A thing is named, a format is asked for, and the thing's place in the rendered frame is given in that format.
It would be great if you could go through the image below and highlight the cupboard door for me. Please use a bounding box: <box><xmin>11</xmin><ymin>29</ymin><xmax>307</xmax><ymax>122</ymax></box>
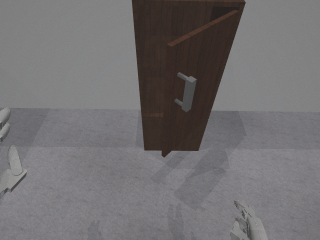
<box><xmin>161</xmin><ymin>10</ymin><xmax>239</xmax><ymax>157</ymax></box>

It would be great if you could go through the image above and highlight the left robot hand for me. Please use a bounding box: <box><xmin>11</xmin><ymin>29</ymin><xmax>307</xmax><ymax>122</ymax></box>
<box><xmin>0</xmin><ymin>107</ymin><xmax>27</xmax><ymax>198</ymax></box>

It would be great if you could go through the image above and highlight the right robot hand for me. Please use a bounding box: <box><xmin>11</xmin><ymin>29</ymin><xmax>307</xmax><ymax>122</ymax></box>
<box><xmin>230</xmin><ymin>199</ymin><xmax>269</xmax><ymax>240</ymax></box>

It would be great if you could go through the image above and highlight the handle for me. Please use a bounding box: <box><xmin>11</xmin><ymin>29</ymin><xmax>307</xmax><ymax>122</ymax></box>
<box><xmin>174</xmin><ymin>72</ymin><xmax>197</xmax><ymax>112</ymax></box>

